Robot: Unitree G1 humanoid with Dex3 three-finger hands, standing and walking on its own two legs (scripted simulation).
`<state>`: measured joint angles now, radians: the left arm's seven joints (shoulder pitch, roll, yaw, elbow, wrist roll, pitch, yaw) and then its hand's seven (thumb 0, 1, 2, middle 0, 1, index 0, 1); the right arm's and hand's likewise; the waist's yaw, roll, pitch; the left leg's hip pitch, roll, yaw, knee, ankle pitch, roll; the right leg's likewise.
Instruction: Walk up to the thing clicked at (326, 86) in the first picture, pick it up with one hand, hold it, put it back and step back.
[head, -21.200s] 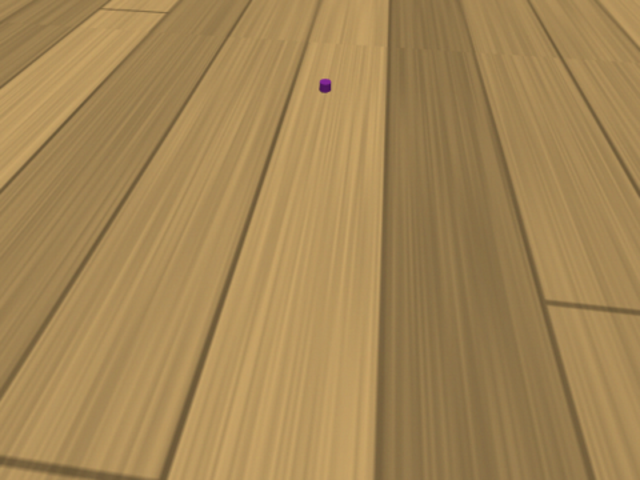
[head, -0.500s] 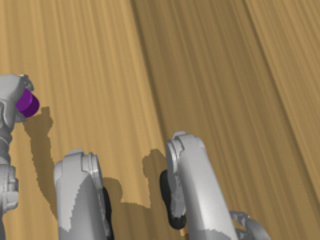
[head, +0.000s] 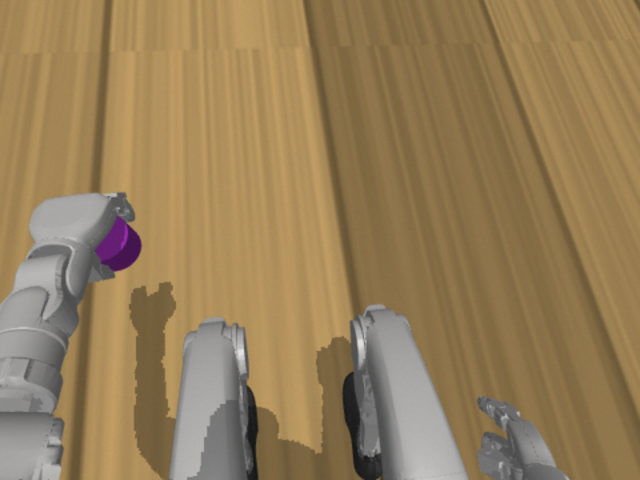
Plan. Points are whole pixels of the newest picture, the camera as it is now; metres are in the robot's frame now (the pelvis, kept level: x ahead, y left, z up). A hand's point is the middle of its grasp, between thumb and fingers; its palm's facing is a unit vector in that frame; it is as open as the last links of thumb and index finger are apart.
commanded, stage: lift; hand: left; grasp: from above
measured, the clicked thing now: (109, 242) +0.43 +0.27 -0.12
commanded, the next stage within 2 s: hold in 0.94 s
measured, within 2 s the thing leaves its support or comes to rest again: neither
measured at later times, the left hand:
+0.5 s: hand (7, 223) +0.36 +0.26 +0.11, palm faces -0.45 -0.10 -0.89, open 9.5 cm
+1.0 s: hand out of the picture +0.37 +0.24 +0.19, palm faces -0.45 -0.10 -0.89, open 9.4 cm
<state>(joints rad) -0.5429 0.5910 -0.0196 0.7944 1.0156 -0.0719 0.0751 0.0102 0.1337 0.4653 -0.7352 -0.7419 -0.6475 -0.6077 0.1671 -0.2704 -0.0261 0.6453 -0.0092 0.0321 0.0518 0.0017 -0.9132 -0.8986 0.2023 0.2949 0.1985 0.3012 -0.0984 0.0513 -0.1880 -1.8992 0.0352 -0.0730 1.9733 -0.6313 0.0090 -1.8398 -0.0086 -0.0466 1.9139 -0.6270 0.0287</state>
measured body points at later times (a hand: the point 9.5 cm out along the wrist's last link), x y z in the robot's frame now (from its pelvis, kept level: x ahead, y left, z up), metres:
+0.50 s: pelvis +0.03 +0.00 +0.18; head +0.11 +0.01 +0.62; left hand +0.38 +0.26 +0.16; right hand +0.15 -0.26 +0.06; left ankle +0.09 +0.12 -0.43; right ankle +0.10 -0.13 -0.43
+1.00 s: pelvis +0.07 +0.00 +0.27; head +0.11 -0.01 +0.71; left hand +0.39 +0.24 +0.24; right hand +0.16 -0.27 +0.14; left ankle +0.09 +0.12 -0.43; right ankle +0.10 -0.13 -0.43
